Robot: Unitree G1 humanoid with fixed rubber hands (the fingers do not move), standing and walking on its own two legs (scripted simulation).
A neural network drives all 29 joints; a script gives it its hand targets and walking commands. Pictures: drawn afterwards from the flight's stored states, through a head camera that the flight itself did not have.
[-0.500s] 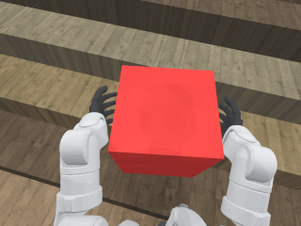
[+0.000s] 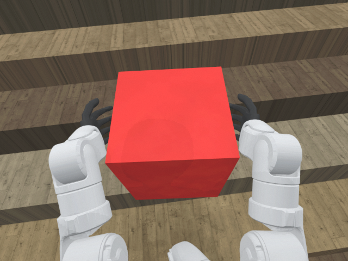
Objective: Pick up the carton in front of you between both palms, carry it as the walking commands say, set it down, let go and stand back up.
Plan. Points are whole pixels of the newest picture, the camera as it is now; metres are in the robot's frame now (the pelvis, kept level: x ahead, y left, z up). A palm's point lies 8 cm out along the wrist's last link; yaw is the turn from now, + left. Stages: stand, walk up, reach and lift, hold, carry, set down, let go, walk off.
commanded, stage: carry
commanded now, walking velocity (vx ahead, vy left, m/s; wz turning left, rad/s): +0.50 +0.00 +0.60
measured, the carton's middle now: (173, 141) +0.37 -0.09 +0.08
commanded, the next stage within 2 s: none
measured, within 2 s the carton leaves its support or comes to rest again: neither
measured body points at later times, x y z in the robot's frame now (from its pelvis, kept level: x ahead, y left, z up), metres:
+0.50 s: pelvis +0.31 -0.11 +0.19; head +0.36 -0.10 +0.64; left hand +0.58 +0.18 +0.31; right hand +0.71 -0.10 +0.31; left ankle +0.27 -0.02 -0.33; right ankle +0.31 -0.21 -0.53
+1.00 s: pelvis +0.61 +0.01 +0.36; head +0.65 +0.01 +0.80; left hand +0.99 +0.13 +0.50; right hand +0.96 -0.17 +0.50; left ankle +0.66 +0.11 -0.36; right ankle +0.57 -0.08 -0.15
